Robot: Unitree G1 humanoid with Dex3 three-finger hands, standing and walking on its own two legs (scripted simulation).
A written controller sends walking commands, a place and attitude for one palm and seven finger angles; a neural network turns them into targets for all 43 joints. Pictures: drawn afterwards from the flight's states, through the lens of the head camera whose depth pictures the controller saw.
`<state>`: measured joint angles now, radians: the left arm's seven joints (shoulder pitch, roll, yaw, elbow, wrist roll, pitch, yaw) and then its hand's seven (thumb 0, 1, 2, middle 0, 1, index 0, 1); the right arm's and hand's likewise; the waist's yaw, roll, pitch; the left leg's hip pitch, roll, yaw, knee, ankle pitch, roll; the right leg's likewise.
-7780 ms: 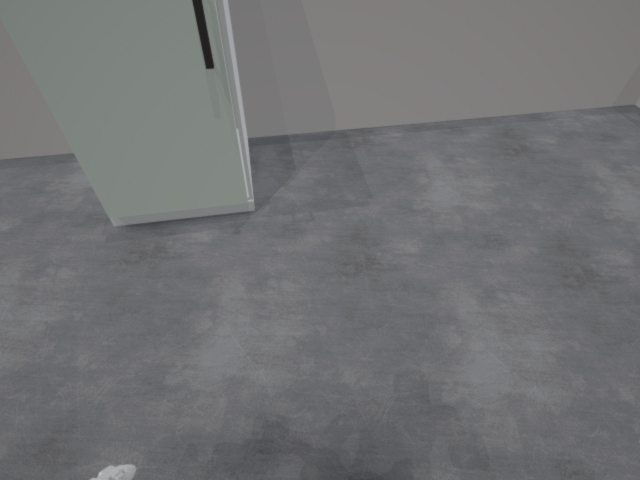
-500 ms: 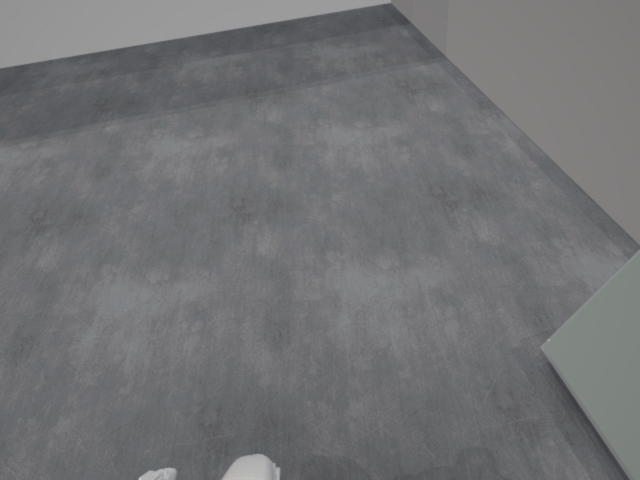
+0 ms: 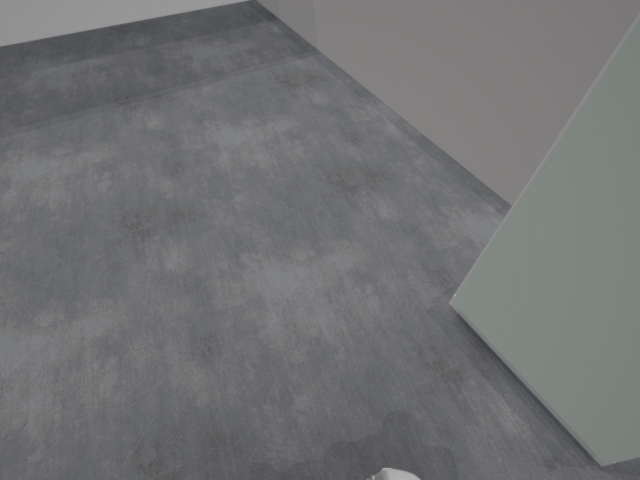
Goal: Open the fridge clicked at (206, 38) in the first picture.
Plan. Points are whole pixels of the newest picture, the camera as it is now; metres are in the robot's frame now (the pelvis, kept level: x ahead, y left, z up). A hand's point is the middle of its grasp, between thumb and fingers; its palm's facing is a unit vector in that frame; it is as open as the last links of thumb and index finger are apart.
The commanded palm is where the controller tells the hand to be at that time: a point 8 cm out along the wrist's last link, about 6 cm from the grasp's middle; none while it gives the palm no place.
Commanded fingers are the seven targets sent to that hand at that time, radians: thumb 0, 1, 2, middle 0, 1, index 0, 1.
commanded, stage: turn to face it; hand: right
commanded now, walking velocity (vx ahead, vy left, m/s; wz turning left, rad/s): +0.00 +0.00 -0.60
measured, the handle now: out of the picture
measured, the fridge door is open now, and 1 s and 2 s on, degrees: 0 0 0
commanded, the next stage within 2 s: take the last steps up to it in 1.36 s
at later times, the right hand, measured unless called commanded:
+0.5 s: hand out of the picture +0.05 -0.28 -0.16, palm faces +0.30 +0.92 -0.26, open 7.3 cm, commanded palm none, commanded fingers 0.00 -0.90 -0.90 0.20 0.30 0.20 0.30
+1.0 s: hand out of the picture -0.07 -0.21 -0.15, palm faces +0.57 +0.77 -0.28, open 7.3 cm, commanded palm none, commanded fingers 0.00 -0.90 -0.90 0.20 0.30 0.20 0.30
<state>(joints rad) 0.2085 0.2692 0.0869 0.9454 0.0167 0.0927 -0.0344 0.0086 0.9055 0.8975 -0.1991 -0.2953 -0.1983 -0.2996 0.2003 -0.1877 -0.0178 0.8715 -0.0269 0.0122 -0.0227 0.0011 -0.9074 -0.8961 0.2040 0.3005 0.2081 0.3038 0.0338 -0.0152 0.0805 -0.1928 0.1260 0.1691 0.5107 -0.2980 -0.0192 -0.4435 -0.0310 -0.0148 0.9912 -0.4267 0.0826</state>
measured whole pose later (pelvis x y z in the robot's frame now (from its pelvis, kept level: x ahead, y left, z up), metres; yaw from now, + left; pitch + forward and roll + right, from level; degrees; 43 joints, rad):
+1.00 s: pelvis +0.00 -0.01 +0.00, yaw -36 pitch -1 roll -2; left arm 0.19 0.27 0.08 0.95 0.01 0.09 -0.03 0.01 0.91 0.90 -0.20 -0.30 -0.20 -0.30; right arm 0.24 -0.20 -0.02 0.89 -0.03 0.01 -0.02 0.00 -0.91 -0.90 0.20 0.30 0.21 0.30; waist 0.00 -0.01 0.08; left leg -0.21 0.14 0.20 0.53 -0.29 -0.01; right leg -0.38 -0.03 -0.02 0.88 -0.45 0.07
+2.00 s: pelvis +0.01 -0.07 +0.00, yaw -52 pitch +0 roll +0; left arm 0.27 0.20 0.06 1.07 0.02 0.03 -0.03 0.01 0.91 0.90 -0.20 -0.29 -0.20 -0.30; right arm 0.51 -0.10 -0.01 1.15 -0.03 -0.06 -0.02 0.00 -0.91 -0.90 0.20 0.30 0.20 0.30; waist -0.04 -0.02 0.01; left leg 0.00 0.06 0.13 0.31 -0.30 -0.03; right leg -0.49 -0.09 -0.05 0.80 -0.22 0.02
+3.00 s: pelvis +0.12 -0.27 -0.01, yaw -49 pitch -2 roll +0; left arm 0.20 0.16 0.05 1.02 0.01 0.02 0.02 0.01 0.93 0.90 -0.20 -0.30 -0.20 -0.30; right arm 0.18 -0.18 -0.06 1.02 -0.02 0.04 -0.04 -0.01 -0.92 -0.90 0.20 0.30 0.21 0.30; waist -0.01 0.03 0.08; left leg -0.35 0.07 0.11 0.63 -0.27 0.00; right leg -0.29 -0.01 -0.09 0.62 -0.28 -0.03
